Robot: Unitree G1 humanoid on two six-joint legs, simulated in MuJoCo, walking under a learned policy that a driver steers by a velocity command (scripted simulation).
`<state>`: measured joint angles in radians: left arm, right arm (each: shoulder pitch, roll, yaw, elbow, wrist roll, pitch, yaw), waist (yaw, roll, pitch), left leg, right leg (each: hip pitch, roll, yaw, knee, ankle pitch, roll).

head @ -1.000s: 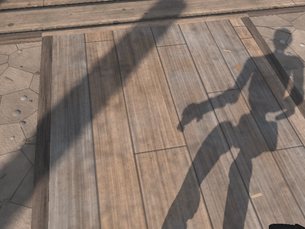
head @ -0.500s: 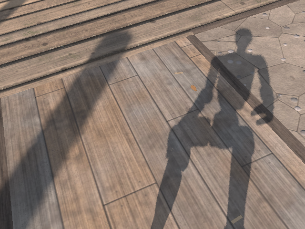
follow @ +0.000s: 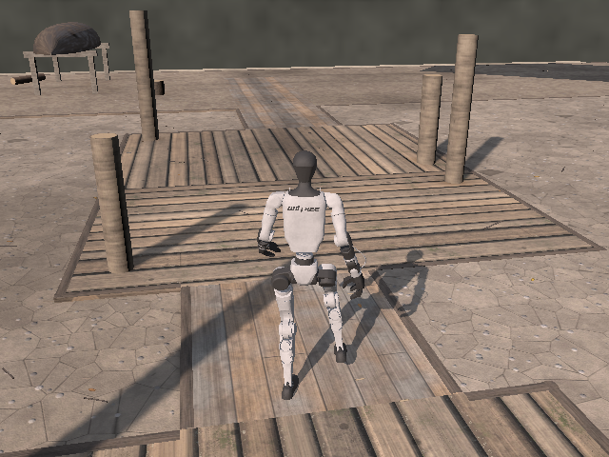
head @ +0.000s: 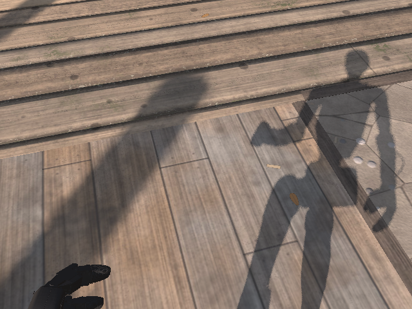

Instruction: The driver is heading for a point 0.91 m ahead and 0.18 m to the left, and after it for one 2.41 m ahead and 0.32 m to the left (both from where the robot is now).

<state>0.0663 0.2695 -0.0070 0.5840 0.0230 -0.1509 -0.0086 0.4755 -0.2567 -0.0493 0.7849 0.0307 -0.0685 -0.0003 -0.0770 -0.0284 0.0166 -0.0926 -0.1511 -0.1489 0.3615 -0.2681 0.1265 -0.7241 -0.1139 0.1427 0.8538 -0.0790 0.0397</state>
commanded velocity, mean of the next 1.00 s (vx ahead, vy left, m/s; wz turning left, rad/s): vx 0.94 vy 0.00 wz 0.47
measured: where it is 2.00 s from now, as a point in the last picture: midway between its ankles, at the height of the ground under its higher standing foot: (95, 181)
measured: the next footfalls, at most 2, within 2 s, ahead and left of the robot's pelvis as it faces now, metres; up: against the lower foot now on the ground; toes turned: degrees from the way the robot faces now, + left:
right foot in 0.14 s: +0.36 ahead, -0.18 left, +0.00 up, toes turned +16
left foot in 0.62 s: +0.66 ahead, +0.21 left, +0.00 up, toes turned +38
